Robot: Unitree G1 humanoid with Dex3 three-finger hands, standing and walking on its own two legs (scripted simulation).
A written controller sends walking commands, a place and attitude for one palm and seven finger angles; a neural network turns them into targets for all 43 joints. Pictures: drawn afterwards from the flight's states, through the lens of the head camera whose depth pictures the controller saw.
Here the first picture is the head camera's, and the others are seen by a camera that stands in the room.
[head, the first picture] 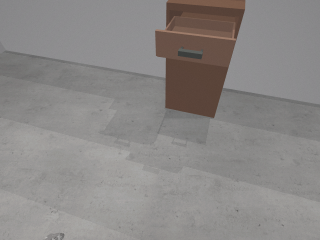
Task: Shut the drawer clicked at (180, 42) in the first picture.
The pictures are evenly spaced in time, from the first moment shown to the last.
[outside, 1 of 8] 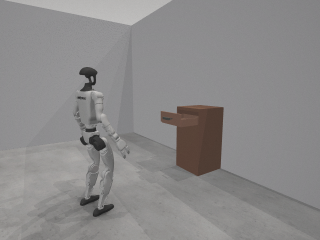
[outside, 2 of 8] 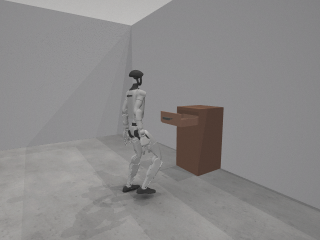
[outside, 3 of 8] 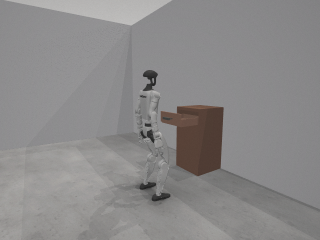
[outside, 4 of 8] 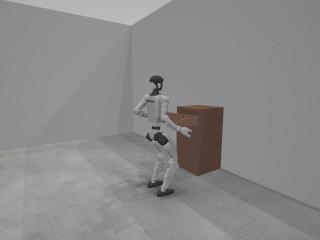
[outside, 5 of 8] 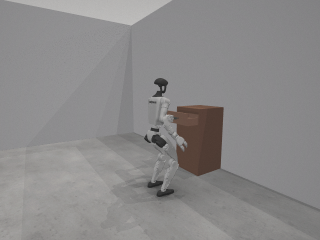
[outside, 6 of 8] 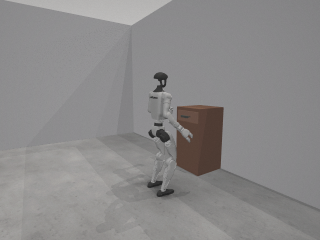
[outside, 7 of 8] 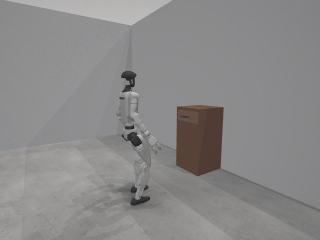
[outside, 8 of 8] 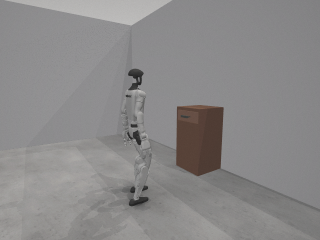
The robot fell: no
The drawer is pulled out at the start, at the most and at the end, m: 0.29 0.29 0.00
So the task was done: yes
